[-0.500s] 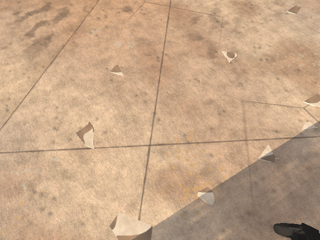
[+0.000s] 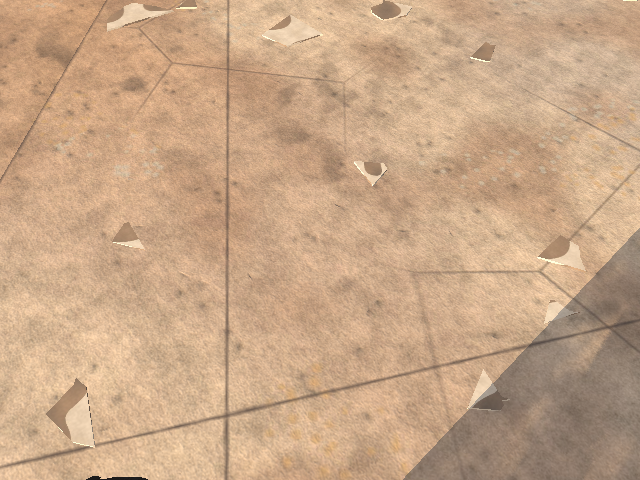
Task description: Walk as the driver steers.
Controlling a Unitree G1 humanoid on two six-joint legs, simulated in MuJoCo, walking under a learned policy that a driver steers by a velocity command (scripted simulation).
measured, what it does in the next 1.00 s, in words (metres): walks ahead: right foot, then left foot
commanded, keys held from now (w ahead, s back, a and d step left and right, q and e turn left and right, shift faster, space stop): w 0.48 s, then w+e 0.42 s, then e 0.10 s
